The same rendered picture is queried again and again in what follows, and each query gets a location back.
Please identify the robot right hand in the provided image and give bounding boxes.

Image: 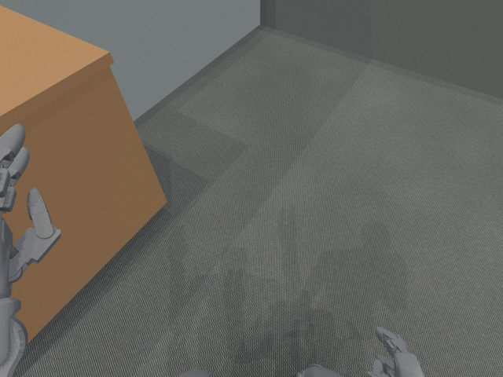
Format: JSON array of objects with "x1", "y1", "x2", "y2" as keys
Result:
[{"x1": 368, "y1": 327, "x2": 425, "y2": 377}]

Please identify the counter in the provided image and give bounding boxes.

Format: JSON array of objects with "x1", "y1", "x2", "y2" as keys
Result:
[{"x1": 0, "y1": 5, "x2": 167, "y2": 343}]

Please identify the robot left hand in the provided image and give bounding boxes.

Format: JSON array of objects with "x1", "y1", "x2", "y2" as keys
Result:
[{"x1": 0, "y1": 124, "x2": 61, "y2": 298}]

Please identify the robot left forearm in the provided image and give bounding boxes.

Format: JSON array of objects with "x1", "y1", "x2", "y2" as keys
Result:
[{"x1": 0, "y1": 297, "x2": 28, "y2": 377}]

